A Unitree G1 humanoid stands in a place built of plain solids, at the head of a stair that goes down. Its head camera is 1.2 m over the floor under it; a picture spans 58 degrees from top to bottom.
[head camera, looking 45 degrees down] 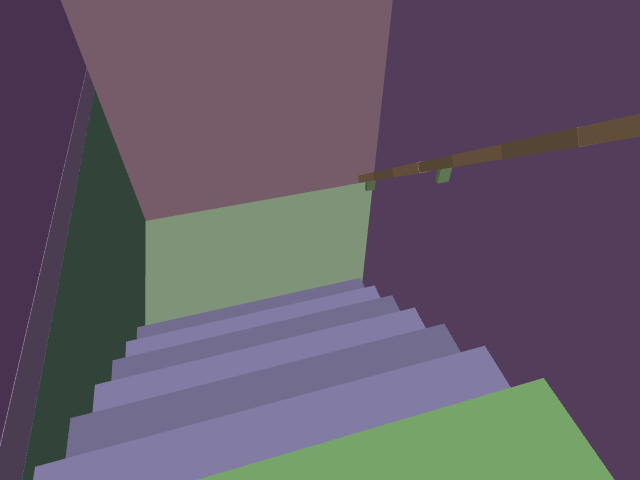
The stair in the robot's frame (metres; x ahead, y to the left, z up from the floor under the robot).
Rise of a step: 0.19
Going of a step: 0.23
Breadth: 1.51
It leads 16 degrees to the left of straight ahead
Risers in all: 7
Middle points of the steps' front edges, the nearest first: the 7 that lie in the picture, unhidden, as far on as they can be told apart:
0.42 0.06 0.00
0.64 0.12 -0.19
0.86 0.19 -0.38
1.09 0.25 -0.57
1.31 0.31 -0.76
1.54 0.38 -0.95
1.76 0.44 -1.14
